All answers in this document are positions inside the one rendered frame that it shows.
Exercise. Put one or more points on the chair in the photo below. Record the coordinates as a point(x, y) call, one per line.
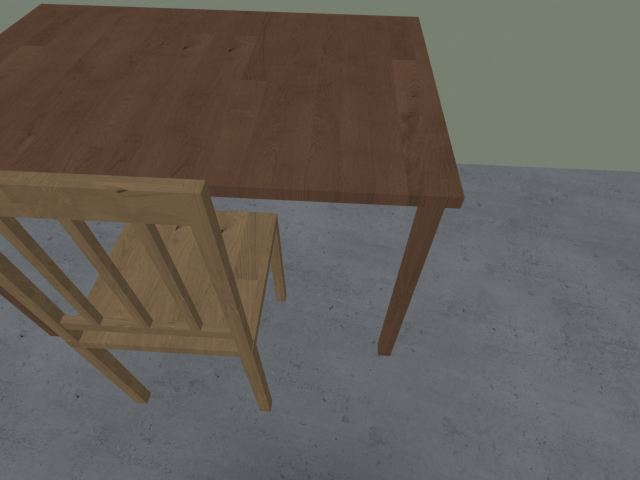
point(181, 277)

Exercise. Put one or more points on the table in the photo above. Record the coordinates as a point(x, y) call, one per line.
point(263, 105)

